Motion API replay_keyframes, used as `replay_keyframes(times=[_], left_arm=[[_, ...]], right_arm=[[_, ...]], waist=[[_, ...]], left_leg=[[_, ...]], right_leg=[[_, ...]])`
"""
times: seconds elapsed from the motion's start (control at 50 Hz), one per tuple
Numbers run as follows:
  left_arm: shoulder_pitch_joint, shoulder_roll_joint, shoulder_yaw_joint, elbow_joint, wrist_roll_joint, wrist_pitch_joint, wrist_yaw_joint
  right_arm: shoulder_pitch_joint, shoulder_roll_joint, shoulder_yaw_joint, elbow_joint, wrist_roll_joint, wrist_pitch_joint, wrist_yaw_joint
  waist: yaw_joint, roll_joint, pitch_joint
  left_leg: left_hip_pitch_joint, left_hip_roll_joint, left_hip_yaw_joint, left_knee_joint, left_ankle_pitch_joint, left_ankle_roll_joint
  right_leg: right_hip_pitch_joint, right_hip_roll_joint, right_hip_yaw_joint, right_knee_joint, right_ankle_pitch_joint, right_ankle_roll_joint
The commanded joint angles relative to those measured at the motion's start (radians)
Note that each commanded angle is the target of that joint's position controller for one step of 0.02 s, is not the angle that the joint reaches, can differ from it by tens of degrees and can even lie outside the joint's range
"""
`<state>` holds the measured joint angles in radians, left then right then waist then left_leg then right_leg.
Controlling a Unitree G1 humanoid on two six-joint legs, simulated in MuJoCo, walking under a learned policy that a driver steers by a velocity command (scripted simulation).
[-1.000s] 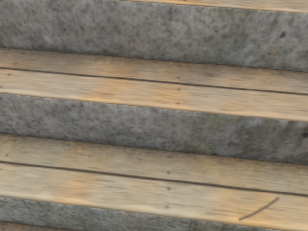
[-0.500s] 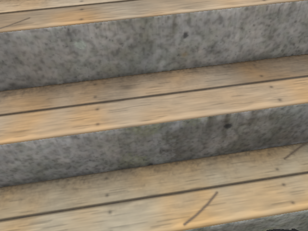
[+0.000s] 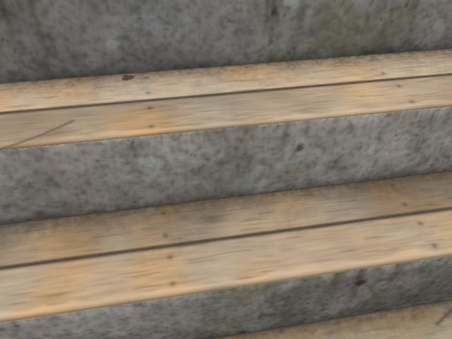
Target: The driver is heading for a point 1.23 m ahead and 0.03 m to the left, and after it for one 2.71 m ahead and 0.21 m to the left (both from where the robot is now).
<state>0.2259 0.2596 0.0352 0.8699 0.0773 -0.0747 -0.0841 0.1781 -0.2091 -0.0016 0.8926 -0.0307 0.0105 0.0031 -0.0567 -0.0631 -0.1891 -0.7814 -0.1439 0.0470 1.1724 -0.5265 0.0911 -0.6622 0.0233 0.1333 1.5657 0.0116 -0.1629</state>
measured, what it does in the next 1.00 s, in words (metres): climbs: right foot 0.21 m higher, then left foot 0.20 m higher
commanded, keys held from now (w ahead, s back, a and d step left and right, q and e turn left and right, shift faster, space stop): w+q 0.26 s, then w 0.36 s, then w+e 0.38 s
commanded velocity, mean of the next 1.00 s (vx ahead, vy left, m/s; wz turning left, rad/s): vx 0.49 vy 0.00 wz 0.13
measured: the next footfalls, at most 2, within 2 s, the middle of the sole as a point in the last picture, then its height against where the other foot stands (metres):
right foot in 0.36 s outside the picture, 0.21 m higher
left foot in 0.82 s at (120, 258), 0.20 m higher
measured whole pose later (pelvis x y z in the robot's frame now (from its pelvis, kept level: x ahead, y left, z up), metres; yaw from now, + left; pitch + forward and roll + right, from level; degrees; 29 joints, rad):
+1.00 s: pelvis +0.47 +0.10 +0.44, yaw +5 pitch +7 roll +3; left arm 0.30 0.18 0.04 1.07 0.02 -0.08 -0.10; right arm 0.06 -0.16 0.00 0.99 -0.03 -0.02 0.03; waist -0.01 -0.05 -0.19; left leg -0.70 0.02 0.17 1.01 -0.44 0.05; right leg -0.84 0.03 0.17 1.81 0.09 -0.23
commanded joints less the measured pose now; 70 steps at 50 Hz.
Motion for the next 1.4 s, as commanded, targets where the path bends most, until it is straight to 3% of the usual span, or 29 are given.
replay_keyframes(times=[0.02, 0.1, 0.18, 0.24, 0.28, 0.36, 0.38, 0.42, 0.44, 0.46, 0.48, 0.52, 0.66, 0.72, 0.78, 0.84, 0.86, 0.88, 0.9, 0.92, 0.94, 0.96, 1.0, 1.22, 1.28, 1.34, 1.36, 1.38, 1.4], left_arm=[[-0.118, -0.018, -0.026, -0.081, -0.055, 0.023, 0.031], [-0.151, -0.034, -0.046, -0.08, -0.043, 0.028, 0.041], [-0.239, -0.11, -0.089, -0.078, -0.018, 0.027, 0.015], [-0.477, -0.079, -0.078, -0.19, -0.062, 0.029, 0.05], [-0.645, -0.112, -0.08, -0.26, -0.034, 0.064, 0.066], [-0.435, -0.032, -0.063, -0.257, -0.029, 0.161, -0.003], [-0.196, 0.02, -0.03, -0.164, -0.023, 0.156, 0.006], [0.181, 0.076, -0.003, 0.006, -0.006, 0.169, 0.034], [0.155, 0.067, 0.028, 0.079, -0.057, 0.116, 0.116], [0.113, 0.028, 0.012, 0.15, -0.093, 0.073, 0.13], [-0.005, -0.054, -0.029, 0.106, -0.005, 0.056, 0.069], [-0.003, -0.211, -0.069, 0.197, -0.024, 0.037, 0.036], [0.133, -0.166, -0.068, 0.281, 0.059, 0.016, 0.013], [0.235, -0.138, -0.069, 0.281, 0.065, -0.002, -0.012], [0.238, -0.005, -0.046, 0.255, -0.046, -0.032, -0.056], [0.213, 0.134, 0.004, 0.28, -0.079, -0.074, -0.086], [0.334, 0.049, -0.006, 0.307, 0.013, -0.079, -0.098], [0.308, -0.047, -0.029, 0.284, 0.032, -0.054, -0.113], [0.28, -0.075, -0.011, 0.353, -0.005, -0.022, -0.121], [0.067, -0.082, 0.02, 0.084, -0.021, -0.057, 0.001], [-0.044, -0.137, 0.003, -0.003, -0.014, -0.056, 0.047], [0.055, -0.147, -0.013, 0.207, -0.079, -0.014, 0.0], [0.072, -0.187, -0.02, 0.169, -0.084, 0.018, -0.019], [-0.402, -0.088, -0.075, -0.082, -0.079, 0.085, 0.005], [-0.582, -0.099, -0.1, -0.193, -0.054, 0.181, -0.005], [-0.283, -0.086, -0.09, -0.126, -0.049, 0.171, -0.041], [-0.227, -0.042, -0.072, -0.103, -0.051, 0.157, -0.02], [-0.024, 0.03, -0.051, -0.024, -0.063, 0.164, 0.01], [0.203, 0.103, -0.026, 0.053, -0.064, 0.165, 0.029]], right_arm=[[0.155, 0.045, 0.021, 0.125, -0.041, -0.062, 0.058], [0.099, -0.03, -0.004, 0.127, -0.033, -0.075, 0.104], [0.435, 0.036, 0.028, 0.258, -0.063, -0.084, 0.089], [0.444, 0.008, 0.024, 0.247, -0.083, -0.106, 0.104], [0.446, -0.008, 0.019, 0.215, -0.015, -0.119, 0.097], [0.328, -0.207, -0.043, 0.221, 0.058, -0.138, 0.163], [0.396, -0.165, -0.043, 0.247, -0.013, -0.144, 0.187], [0.411, 0.02, -0.009, 0.294, -0.097, -0.109, 0.226], [0.178, -0.061, -0.077, 0.128, -0.008, -0.148, 0.071], [-0.014, 0.007, -0.048, -0.034, -0.044, -0.151, 0.028], [0.053, 0.013, -0.025, 0.149, 0.027, -0.09, 0.093], [0.06, 0.045, -0.026, 0.098, 0.011, -0.059, 0.092], [-0.154, 0.111, 0.061, -0.035, 0.01, -0.036, 0.09], [-0.448, 0.01, 0.062, -0.166, 0.014, -0.017, 0.054], [-0.614, 0.032, 0.076, -0.254, -0.006, 0.055, 0.076], [-0.279, -0.077, 0.032, -0.17, -0.007, 0.06, 0.063], [-0.007, -0.094, 0.022, -0.082, -0.004, 0.059, 0.055], [0.255, -0.168, -0.005, -0.012, -0.037, 0.064, 0.036], [0.28, -0.224, -0.034, 0.031, -0.052, 0.047, 0.04], [0.089, -0.153, -0.06, 0.064, 0.023, -0.008, -0.007], [0.017, -0.102, -0.048, 0.122, 0.036, -0.046, -0.027], [-0.058, -0.009, -0.014, 0.128, -0.006, -0.052, 0.022], [-0.098, 0.136, 0.021, 0.142, -0.007, -0.047, 0.042], [0.225, 0.074, 0.051, 0.266, -0.12, -0.091, 0.078], [0.243, -0.061, 0.031, 0.276, -0.067, -0.089, 0.141], [0.232, -0.252, -0.024, 0.258, -0.009, -0.135, 0.134], [0.275, -0.22, -0.024, 0.269, -0.029, -0.132, 0.135], [0.34, -0.148, -0.016, 0.261, -0.123, -0.123, 0.146], [0.272, -0.155, -0.025, 0.235, -0.122, -0.104, 0.171]], waist=[[0.029, 0.067, 0.22], [0.147, 0.033, 0.081], [0.075, 0.123, 0.125], [0.031, 0.11, 0.086], [-0.009, 0.202, 0.071], [0.173, 0.321, -0.042], [0.176, 0.165, -0.235], [0.271, -0.208, -0.257], [0.242, -0.166, -0.149], [0.186, -0.007, 0.037], [0.174, -0.016, 0.218], [0.09, 0.172, 0.153], [0.005, 0.034, 0.137], [0.078, 0.064, 0.053], [0.028, -0.147, 0.03], [-0.084, -0.166, -0.136], [-0.079, 0.048, -0.382], [-0.175, 0.243, -0.407], [-0.194, 0.348, -0.185], [-0.036, 0.2, -0.166], [0.019, 0.117, 0.017], [0.007, 0.151, 0.167], [0.075, 0.035, 0.134], [0.064, 0.075, 0.075], [0.096, 0.196, 0.055], [0.215, 0.294, -0.048], [0.196, 0.299, -0.11], [0.195, 0.178, -0.276], [0.278, 0.095, -0.309]], left_leg=[[0.24, 0.205, -0.713, -0.672, -0.178, 0.102], [0.285, 0.173, -0.426, -0.723, 0.263, 0.064], [0.42, 0.197, -0.512, -0.721, 0.117, 0.098], [0.287, 0.158, -0.437, -0.812, 0.296, 0.08], [0.238, 0.214, -0.498, -0.946, 0.478, 0.158], [0.63, 0.421, -0.407, -0.813, 2.397, 0.309], [0.64, 0.361, -0.33, -0.508, 2.567, 0.253], [0.033, 0.142, -0.344, 0.038, 1.169, 0.15], [0.002, 0.059, -0.163, 0.579, 0.551, 0.034], [-0.146, 0.059, -0.206, 0.801, 0.47, 0.049], [-0.445, 0.066, -0.396, 0.886, 0.614, 0.142], [-0.486, 0.047, -0.434, 0.874, 0.649, 0.24], [-0.803, 0.155, -0.15, 1.221, 0.437, 0.262], [-0.637, 0.27, -0.02, 0.754, 0.479, 0.198], [-0.008, 0.142, 0.17, 0.396, 0.119, 0.068], [0.051, 0.035, 0.097, -0.095, 0.13, 0.075], [0.501, 0.188, -0.195, -0.092, 0.555, 0.214], [0.719, 0.356, -0.652, -0.539, 0.158, 0.295], [0.548, 0.463, -0.997, -0.805, -0.366, 0.302], [0.495, 0.467, -0.878, -0.749, -0.508, 0.198], [0.352, 0.468, -0.708, -0.701, -0.477, 0.132], [0.289, 0.436, -0.563, -0.692, -0.281, 0.157], [0.284, 0.403, -0.392, -0.758, 0.095, 0.102], [0.542, 0.379, 0.138, -1.036, 0.411, 0.084], [0.363, 0.46, 0.162, -1.203, 1.11, 0.208], [0.868, 0.522, 0.23, -0.918, 2.193, 0.22], [0.991, 0.493, 0.214, -0.775, 2.295, 0.207], [0.718, 0.443, 0.143, -0.518, 2.125, 0.181], [0.463, 0.334, 0.075, -0.274, 1.652, 0.155]], right_leg=[[-0.581, 0.053, 0.242, 0.443, 0.064, -0.088], [-0.658, 0.009, 0.025, 0.445, 0.086, -0.074], [-0.948, -0.009, -0.048, 0.925, -0.071, -0.09], [-0.722, -0.066, -0.187, 0.52, -0.082, -0.038], [-0.599, -0.062, -0.321, 0.287, -0.24, 0.041], [-0.167, 0.114, -0.387, -0.428, -0.414, 0.075], [0.109, 0.072, -0.215, -0.485, -0.264, -0.025], [0.567, -0.204, 0.565, -1.027, -0.651, -0.264], [0.422, -0.296, 0.764, -1.072, -1.031, -0.278], [0.268, -0.264, 0.661, -1.102, -1.065, -0.209], [0.214, -0.284, 0.604, -1.111, -0.928, -0.178], [0.245, -0.221, 0.33, -1.117, -0.485, -0.084], [0.262, -0.198, 0.019, -1.305, -0.368, -0.079], [0.228, -0.167, -0.052, -1.361, -0.218, -0.045], [0.0, -0.238, -0.046, -1.562, 0.618, -0.175], [0.618, -0.31, -0.084, -1.152, 1.686, -0.149], [0.351, -0.267, -0.059, -0.808, 1.477, -0.101], [0.025, -0.094, 0.002, -0.55, 0.669, -0.091], [-0.25, -0.013, 0.133, 0.06, 0.202, -0.05], [-0.186, 0.001, 0.009, 0.329, -0.021, 0.01], [-0.321, -0.025, 0.006, 0.393, -0.022, 0.0], [-0.528, -0.009, 0.168, 0.451, 0.036, -0.063], [-0.541, -0.002, 0.2, 0.503, 0.06, -0.137], [-0.848, -0.117, -0.119, 0.432, 0.032, -0.17], [-0.395, -0.092, -0.324, 0.059, -0.286, -0.118], [-0.317, 0.06, -0.357, -0.274, -0.327, -0.068], [-0.247, 0.109, -0.333, -0.43, -0.386, -0.08], [0.159, 0.072, -0.086, -0.437, -0.069, -0.142], [0.381, 0.008, 0.206, -0.76, -0.333, -0.167]])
